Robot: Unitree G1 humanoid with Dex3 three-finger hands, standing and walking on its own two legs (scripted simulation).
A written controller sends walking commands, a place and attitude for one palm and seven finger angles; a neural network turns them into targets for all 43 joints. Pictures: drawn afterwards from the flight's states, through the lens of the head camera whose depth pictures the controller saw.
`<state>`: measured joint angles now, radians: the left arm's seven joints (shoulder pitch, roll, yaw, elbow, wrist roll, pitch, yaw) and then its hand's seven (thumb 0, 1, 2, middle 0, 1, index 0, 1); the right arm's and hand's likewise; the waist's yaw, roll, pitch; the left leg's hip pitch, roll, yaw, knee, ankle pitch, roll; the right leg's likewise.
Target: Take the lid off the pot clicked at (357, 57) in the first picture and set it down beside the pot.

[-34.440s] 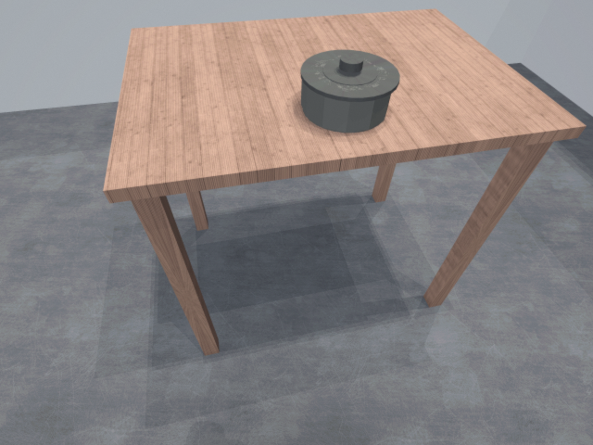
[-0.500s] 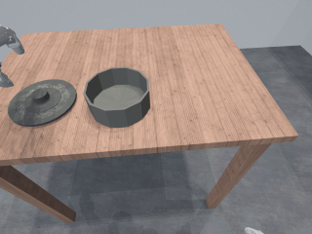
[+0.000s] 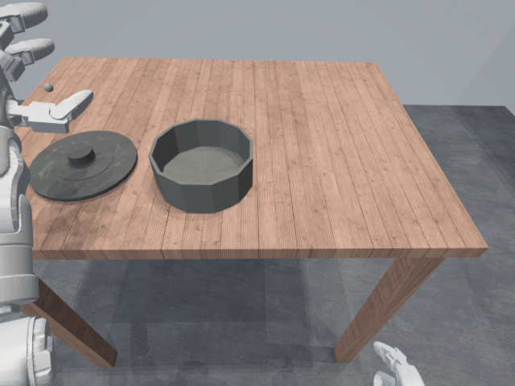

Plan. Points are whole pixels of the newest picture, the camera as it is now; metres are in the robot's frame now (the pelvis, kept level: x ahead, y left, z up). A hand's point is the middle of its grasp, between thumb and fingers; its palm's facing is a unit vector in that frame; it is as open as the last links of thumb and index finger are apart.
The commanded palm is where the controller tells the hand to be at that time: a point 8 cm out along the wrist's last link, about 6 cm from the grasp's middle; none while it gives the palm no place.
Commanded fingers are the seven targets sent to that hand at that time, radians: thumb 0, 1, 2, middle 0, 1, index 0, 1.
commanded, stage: draw the hand back to the body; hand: left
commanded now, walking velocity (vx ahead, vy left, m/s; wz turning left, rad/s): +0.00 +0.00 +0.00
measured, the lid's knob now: (80, 154) +0.48 +0.38 +0.08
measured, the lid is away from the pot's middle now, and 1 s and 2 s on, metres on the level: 0.24 0.24 0.24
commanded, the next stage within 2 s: step back with the hand held close in 1.50 s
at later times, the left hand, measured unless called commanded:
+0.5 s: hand (34, 121) +0.30 +0.26 +0.29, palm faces +0.54 -0.82 -0.20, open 8.7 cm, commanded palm +0.25 +0.29 +0.28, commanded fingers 0.00 0.75 0.90 -0.24 -0.35 -0.24 -0.35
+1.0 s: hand (6, 177) +0.23 +0.25 +0.28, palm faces +0.51 -0.84 -0.20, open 7.4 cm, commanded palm +0.17 +0.28 +0.27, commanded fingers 0.00 0.90 0.90 -0.20 -0.30 -0.20 -0.30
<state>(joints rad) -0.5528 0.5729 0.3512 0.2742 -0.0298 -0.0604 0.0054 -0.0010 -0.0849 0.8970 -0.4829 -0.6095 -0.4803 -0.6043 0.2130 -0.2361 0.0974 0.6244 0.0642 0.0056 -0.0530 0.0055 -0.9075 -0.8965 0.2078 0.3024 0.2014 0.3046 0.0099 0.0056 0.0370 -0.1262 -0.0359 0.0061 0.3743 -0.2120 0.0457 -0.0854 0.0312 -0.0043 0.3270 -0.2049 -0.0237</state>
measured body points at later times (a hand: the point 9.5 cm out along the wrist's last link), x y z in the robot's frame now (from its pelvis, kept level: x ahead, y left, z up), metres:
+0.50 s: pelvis +0.01 -0.03 +0.00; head +0.00 -0.05 +0.45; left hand +0.27 +0.30 +0.29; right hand +0.20 -0.27 -0.09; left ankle +0.00 +0.09 -0.75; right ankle -0.02 -0.11 -0.75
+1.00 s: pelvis -0.01 -0.02 +0.00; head -0.03 -0.03 +0.45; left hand +0.20 +0.29 +0.29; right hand +0.18 -0.24 -0.09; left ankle +0.00 +0.09 -0.75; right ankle -0.02 -0.11 -0.75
